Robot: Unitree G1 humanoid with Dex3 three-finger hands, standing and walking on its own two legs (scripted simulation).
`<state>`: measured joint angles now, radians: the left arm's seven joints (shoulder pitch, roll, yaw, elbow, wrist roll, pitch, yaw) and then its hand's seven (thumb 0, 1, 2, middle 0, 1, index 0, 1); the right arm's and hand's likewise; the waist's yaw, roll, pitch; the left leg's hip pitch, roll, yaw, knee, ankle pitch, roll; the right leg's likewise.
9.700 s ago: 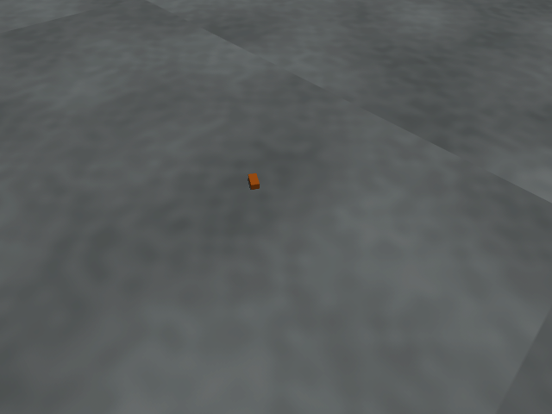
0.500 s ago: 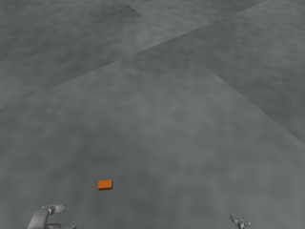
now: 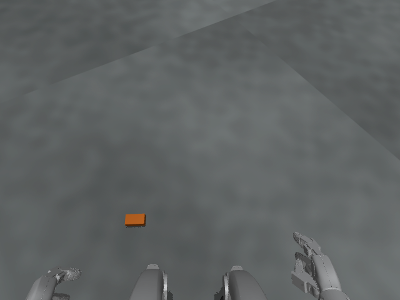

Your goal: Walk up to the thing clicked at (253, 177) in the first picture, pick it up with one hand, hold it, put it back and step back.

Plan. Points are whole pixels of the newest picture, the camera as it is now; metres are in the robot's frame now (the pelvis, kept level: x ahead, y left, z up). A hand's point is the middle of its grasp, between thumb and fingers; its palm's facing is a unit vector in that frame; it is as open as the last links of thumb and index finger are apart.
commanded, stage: rise first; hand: left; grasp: from above
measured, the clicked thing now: (135, 219) +0.44 +0.25 -0.66
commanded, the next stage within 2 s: none
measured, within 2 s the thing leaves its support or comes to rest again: neither
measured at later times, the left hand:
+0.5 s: hand (92, 260) +0.24 +0.29 -0.33, palm faces -0.45 -0.42 -0.79, open 12.4 cm
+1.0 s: hand (107, 236) +0.33 +0.30 -0.45, palm faces -0.47 -0.08 -0.88, open 12.4 cm
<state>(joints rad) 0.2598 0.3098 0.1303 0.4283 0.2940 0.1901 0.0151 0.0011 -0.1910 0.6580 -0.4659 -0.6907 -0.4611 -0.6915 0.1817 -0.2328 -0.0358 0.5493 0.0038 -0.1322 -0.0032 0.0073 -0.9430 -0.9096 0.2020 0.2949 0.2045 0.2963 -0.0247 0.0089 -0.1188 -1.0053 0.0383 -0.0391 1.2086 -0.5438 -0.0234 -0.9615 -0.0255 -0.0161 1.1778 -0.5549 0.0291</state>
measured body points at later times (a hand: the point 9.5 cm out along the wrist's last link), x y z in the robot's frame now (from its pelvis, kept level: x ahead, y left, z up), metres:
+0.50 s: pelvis -0.06 +0.00 -0.19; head +0.14 +0.01 +0.22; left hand +0.26 +0.31 -0.28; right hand +0.13 -0.27 -0.31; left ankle +0.02 +0.13 -0.64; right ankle +0.00 -0.14 -0.64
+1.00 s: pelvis -0.09 +0.00 -0.30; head +0.13 +0.04 +0.09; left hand +0.35 +0.30 -0.40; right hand -0.04 -0.28 -0.42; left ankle +0.01 +0.13 -0.64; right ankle +0.00 -0.14 -0.64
